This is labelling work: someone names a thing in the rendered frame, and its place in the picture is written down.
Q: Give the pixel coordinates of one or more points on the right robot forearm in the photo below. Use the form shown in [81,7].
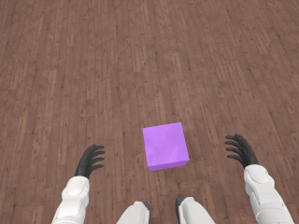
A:
[267,205]

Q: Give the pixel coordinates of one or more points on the robot thigh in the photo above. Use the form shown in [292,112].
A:
[135,214]
[192,212]

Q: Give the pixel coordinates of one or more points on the carton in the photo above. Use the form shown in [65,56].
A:
[165,146]

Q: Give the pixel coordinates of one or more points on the right robot thigh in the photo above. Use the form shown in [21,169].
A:
[192,212]

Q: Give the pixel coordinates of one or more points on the left robot thigh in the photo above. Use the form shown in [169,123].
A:
[135,214]

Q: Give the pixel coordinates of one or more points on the right robot hand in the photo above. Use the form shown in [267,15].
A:
[246,155]

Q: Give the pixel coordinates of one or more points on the left robot forearm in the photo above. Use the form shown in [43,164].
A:
[75,198]

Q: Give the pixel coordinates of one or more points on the left robot hand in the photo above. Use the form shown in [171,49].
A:
[85,167]

